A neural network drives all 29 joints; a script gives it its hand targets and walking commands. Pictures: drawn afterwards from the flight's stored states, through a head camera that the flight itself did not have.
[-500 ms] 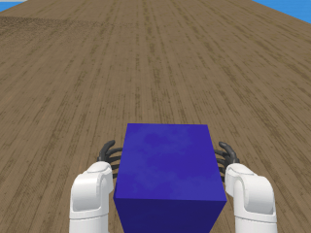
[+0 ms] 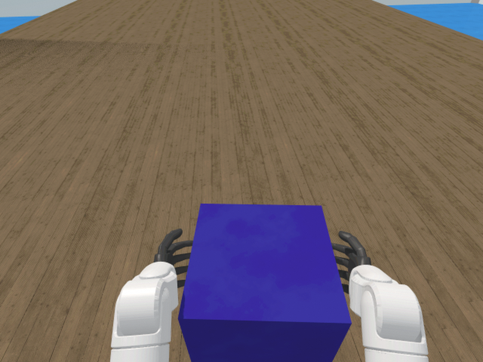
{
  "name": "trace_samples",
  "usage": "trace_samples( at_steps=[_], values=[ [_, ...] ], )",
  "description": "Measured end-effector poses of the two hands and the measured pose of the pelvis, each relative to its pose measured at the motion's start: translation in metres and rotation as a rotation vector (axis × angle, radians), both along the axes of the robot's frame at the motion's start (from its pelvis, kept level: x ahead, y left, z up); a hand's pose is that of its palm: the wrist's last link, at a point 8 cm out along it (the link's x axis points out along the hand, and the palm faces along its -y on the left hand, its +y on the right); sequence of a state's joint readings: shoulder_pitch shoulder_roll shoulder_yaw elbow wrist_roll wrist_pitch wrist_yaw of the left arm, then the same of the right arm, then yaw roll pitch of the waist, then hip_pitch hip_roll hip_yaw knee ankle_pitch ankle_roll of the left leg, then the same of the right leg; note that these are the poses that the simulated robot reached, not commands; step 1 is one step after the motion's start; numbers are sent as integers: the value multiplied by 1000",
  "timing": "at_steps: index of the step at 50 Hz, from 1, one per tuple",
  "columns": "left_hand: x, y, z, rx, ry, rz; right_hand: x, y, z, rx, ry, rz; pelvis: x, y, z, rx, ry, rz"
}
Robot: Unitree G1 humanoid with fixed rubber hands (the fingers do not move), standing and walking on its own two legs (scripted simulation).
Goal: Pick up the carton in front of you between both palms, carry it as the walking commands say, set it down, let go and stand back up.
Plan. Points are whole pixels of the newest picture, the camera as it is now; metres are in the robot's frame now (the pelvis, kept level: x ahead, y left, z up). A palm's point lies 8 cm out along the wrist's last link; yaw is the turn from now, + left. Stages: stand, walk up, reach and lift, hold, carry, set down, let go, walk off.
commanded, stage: carry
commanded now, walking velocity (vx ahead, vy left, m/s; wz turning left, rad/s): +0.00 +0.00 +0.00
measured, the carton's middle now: (259, 296) +0.27 +0.00 +0.00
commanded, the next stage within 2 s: hold in 1.00 s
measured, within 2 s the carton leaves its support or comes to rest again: neither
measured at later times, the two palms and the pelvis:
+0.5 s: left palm (173, 290) +0.25 +0.14 +0.04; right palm (358, 294) +0.25 -0.15 +0.04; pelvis -0.03 +0.00 +0.00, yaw +0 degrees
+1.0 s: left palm (176, 286) +0.26 +0.14 +0.04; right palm (361, 291) +0.25 -0.16 +0.04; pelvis -0.03 -0.01 +0.00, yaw +0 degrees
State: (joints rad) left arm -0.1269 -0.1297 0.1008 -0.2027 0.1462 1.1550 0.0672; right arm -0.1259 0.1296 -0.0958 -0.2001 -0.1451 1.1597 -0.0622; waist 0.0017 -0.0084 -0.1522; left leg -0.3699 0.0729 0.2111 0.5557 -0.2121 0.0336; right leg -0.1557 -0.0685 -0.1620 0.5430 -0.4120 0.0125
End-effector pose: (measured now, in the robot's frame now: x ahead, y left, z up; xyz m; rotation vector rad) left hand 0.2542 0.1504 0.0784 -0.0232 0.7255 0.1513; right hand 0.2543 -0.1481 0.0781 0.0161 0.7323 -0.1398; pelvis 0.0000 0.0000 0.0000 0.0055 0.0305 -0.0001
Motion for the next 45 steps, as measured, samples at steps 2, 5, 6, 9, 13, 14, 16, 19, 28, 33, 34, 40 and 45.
trace_samples(
  at_steps=[2, 5, 6, 9, 13, 14, 16, 19, 28, 33, 34, 40, 45],
  values=[
    [-4, -1, -3, 3, 1, -4, -4, -1, -3, -3, 0, 2, -4, -1, 1, -1, -3, 0],
    [-8, -2, -6, 12, -4, -9, -9, -2, -6, -10, -4, 5, -10, -1, 1, -3, -6, 0],
    [-9, -2, -7, 13, -5, -11, -10, -2, -7, -12, -6, 6, -12, -2, 2, -3, -6, 0],
    [-11, -3, -11, 20, -10, -18, -13, -3, -11, -22, -10, 10, -17, -2, 2, -5, -6, 0],
    [-14, -5, -18, 32, -14, -29, -15, -4, -17, -35, -14, 19, -23, -3, 2, -6, -6, 0],
    [-14, -5, -20, 36, -14, -33, -15, -4, -19, -40, -14, 22, -24, -4, 2, -7, -6, -1],
    [-13, -5, -25, 41, -14, -38, -15, -5, -24, -46, -14, 26, -26, -4, 2, -8, -6, -1],
    [-11, -6, -31, 50, -16, -46, -13, -6, -30, -54, -17, 32, -30, -4, 2, -9, -6, -1],
    [1, -7, -42, 56, -53, -49, 0, -7, -41, -64, -54, 36, -36, -5, 1, -12, -2, -3],
    [5, -8, -38, 52, -83, -44, 3, -7, -37, -61, -84, 33, -35, -6, 1, -11, 3, -3],
    [4, -8, -37, 51, -86, -43, 3, -7, -36, -59, -87, 32, -35, -6, 1, -11, 4, -3],
    [2, -9, -37, 54, -71, -47, 0, -9, -36, -58, -72, 32, -32, -8, 0, -9, 4, -4],
    [0, -11, -39, 55, -61, -49, -2, -11, -38, -58, -61, 31, -32, -9, 0, -8, 1, -4]
  ],
)
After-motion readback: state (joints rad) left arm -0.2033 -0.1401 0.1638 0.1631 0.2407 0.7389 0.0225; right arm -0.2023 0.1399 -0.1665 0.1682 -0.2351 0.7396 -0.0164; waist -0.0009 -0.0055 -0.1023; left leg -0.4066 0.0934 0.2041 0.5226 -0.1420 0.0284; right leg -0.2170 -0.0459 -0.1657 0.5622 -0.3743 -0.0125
